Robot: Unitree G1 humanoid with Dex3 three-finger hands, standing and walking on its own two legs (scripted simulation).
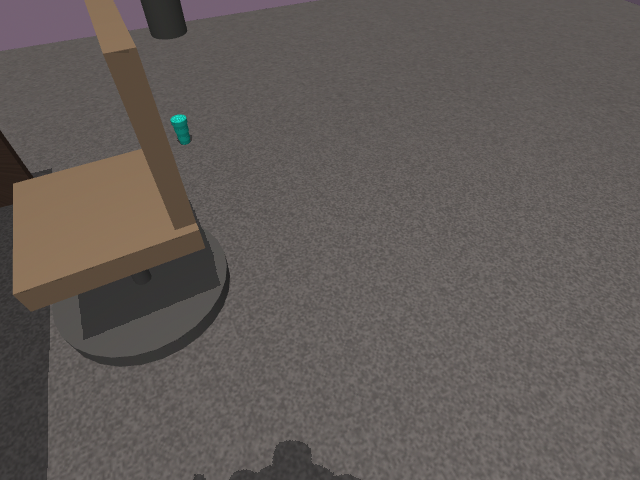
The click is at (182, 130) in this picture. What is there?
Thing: tapered cup
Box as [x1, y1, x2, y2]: [170, 114, 189, 144]
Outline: 174,115 171,117 170,120 177,134 178,139 182,144 188,143 189,135 187,131 188,128 186,124 186,118 184,115 181,114
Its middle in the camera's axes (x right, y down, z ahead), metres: -0.73 -0.55 +2.08
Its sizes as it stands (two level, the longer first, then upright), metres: 0.082 0.082 0.144
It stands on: the floor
